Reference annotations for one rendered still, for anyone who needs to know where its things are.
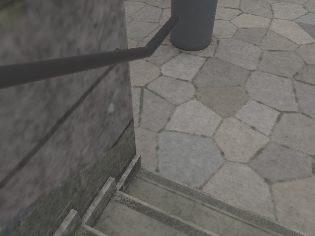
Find stairs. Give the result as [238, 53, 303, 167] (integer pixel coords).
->
[74, 166, 311, 236]

